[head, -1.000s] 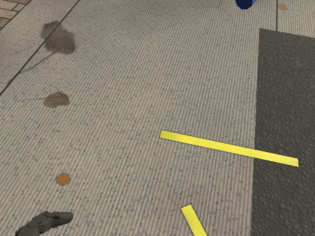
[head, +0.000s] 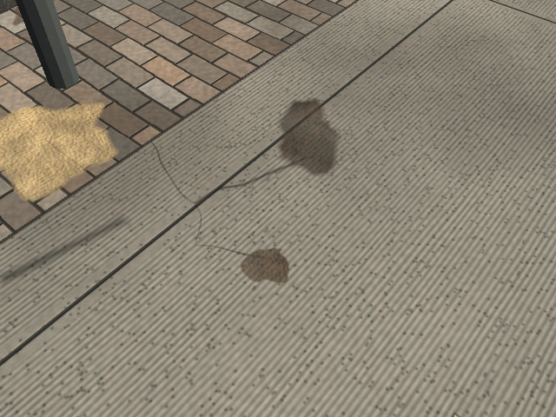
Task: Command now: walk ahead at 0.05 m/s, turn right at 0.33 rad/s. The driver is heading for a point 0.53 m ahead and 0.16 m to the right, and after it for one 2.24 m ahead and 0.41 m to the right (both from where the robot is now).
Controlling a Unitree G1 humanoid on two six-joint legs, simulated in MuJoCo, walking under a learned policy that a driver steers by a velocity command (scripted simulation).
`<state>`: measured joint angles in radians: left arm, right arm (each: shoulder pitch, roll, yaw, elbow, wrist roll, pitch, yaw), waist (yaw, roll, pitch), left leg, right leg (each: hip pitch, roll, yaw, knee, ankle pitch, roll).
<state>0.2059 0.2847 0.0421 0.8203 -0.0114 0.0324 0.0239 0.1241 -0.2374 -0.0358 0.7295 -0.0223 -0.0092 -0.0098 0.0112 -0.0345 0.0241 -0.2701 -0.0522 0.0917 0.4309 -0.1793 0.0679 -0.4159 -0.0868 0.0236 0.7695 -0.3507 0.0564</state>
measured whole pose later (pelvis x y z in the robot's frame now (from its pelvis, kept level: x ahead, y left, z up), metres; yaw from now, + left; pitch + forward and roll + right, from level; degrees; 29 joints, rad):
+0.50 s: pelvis +0.06 -0.02 +0.00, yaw -18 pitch +2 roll +1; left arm 0.25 0.32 0.08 0.73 -0.02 0.03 0.04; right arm 0.06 -0.29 -0.08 0.73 0.00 -0.05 0.00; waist 0.04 0.00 0.02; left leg -0.30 -0.03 -0.06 0.44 -0.16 -0.02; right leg -0.23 0.07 0.21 0.52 -0.32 -0.01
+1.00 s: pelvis +0.10 -0.06 +0.00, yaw -29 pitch +1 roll +0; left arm 0.13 0.26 0.03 0.63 0.02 0.02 0.00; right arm 0.16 -0.32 -0.06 0.82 0.00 0.01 -0.01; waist -0.03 0.04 0.06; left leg -0.36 0.06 0.01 0.87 -0.54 -0.07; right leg -0.29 0.02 0.00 0.50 -0.23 -0.04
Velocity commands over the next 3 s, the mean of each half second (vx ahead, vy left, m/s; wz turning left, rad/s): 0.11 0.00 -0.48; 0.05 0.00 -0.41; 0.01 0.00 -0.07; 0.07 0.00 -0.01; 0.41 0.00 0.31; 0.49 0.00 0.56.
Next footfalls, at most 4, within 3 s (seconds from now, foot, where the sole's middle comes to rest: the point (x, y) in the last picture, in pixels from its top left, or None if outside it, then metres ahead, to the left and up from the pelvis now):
0.08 right None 0.04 -0.13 -0.77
0.50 left None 0.17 0.08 -0.77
0.88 right None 0.10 -0.19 -0.77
1.20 left None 0.20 0.04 -0.77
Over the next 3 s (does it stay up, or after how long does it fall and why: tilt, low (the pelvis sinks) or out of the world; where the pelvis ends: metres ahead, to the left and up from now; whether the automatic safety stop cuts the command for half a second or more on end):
stays up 0.61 -0.25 -0.01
